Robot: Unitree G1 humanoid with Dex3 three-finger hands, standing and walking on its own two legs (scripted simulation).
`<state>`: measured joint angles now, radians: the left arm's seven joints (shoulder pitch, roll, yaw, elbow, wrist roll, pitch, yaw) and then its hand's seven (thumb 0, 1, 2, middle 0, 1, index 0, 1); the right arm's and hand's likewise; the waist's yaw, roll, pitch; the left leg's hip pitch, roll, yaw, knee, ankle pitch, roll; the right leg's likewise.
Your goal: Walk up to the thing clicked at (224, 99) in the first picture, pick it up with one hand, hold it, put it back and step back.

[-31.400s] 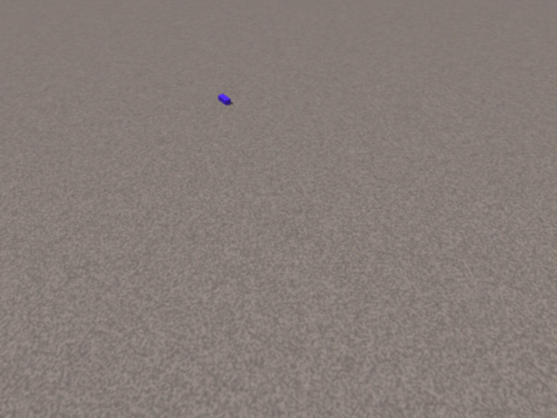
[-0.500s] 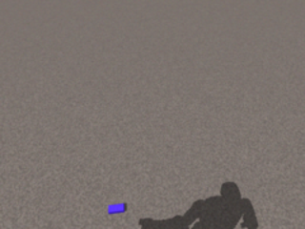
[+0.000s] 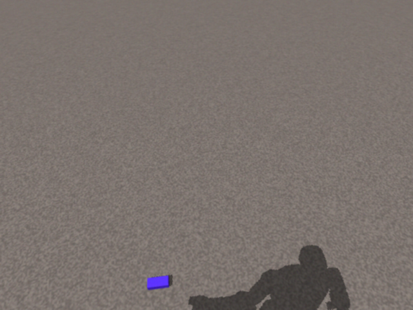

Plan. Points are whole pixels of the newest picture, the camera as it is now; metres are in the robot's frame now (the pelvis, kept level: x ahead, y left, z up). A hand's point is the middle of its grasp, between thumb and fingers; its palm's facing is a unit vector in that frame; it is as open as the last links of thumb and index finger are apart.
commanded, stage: stand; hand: left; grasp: from above
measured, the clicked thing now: (158, 282) +0.43 +0.24 -0.77
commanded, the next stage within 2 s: rise first in 0.54 s
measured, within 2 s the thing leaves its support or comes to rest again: neither
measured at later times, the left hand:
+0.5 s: hand out of the picture +0.08 +0.26 -0.16, palm faces -0.04 -0.94 -0.35, open 7.4 cm
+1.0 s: hand out of the picture +0.14 +0.26 -0.18, palm faces -0.08 -0.92 -0.39, open 11.0 cm
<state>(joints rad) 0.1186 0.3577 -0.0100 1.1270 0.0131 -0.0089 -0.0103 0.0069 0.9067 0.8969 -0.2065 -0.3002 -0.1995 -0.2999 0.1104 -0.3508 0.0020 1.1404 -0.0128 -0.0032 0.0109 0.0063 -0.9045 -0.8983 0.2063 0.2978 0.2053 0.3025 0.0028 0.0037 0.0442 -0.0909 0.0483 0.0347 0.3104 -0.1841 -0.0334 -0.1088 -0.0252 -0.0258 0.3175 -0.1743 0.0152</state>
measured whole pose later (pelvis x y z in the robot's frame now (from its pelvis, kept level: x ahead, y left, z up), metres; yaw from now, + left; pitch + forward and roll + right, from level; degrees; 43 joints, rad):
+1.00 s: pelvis -0.01 +0.01 -0.03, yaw +0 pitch +8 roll +0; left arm 0.00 0.32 0.13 0.94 0.18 0.06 0.00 0.00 0.09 0.87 -0.21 -0.78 -0.21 -0.78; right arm 0.25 -0.24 -0.03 0.73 0.02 -0.04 -0.01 0.01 -0.89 -0.89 0.21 0.30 0.20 0.30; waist -0.03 0.00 -0.01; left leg -0.48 0.05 0.02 0.67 -0.33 -0.02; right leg -0.48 -0.04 -0.03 0.65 -0.31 0.02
